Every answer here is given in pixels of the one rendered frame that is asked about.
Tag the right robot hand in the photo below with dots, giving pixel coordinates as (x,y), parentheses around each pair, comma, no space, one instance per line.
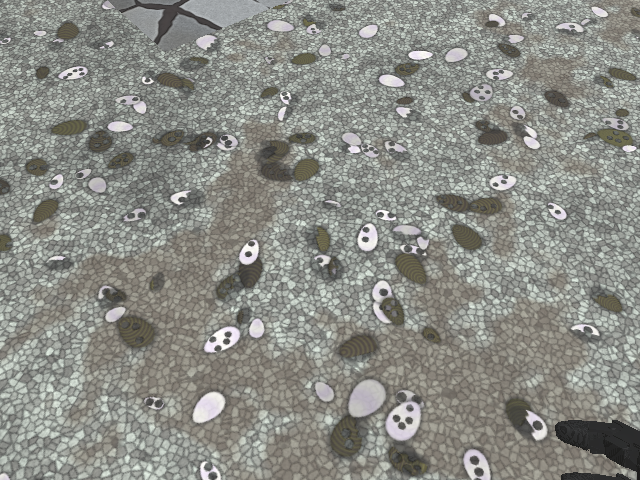
(618,441)

